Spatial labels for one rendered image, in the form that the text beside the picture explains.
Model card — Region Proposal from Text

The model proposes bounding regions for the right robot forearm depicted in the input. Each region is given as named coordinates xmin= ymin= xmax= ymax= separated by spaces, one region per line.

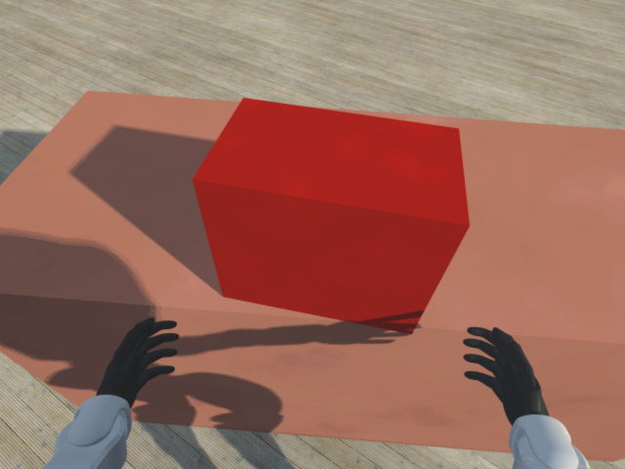
xmin=509 ymin=414 xmax=590 ymax=469

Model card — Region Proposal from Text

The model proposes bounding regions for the carton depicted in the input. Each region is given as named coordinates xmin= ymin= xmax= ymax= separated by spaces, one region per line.
xmin=192 ymin=98 xmax=470 ymax=334

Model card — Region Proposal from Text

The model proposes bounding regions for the robot right hand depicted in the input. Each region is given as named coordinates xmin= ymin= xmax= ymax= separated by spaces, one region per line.
xmin=463 ymin=327 xmax=550 ymax=426

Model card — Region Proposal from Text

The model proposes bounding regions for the robot left hand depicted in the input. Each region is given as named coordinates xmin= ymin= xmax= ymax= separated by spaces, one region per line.
xmin=96 ymin=318 xmax=179 ymax=409

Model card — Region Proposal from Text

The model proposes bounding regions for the pedestal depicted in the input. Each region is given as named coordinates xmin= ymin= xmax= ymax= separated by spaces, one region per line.
xmin=0 ymin=91 xmax=625 ymax=462

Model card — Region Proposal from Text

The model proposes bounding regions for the left robot forearm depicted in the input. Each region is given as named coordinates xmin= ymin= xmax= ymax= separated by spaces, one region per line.
xmin=42 ymin=395 xmax=132 ymax=469

